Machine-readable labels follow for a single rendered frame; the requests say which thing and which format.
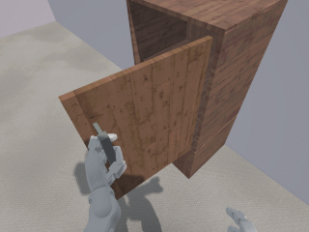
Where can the robot left hand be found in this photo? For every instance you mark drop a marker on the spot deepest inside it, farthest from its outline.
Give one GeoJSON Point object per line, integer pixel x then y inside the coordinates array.
{"type": "Point", "coordinates": [95, 164]}

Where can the left robot forearm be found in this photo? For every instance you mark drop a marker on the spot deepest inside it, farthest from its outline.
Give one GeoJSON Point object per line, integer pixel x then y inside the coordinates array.
{"type": "Point", "coordinates": [104, 212]}

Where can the cupboard door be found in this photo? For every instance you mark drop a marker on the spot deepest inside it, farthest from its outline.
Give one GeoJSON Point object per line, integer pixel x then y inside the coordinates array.
{"type": "Point", "coordinates": [152, 107]}

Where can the handle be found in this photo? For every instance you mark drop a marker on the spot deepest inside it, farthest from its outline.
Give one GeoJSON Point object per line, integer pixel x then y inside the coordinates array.
{"type": "Point", "coordinates": [105, 143]}

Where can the robot right hand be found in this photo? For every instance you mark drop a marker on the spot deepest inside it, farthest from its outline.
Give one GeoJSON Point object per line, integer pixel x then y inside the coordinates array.
{"type": "Point", "coordinates": [240, 219]}

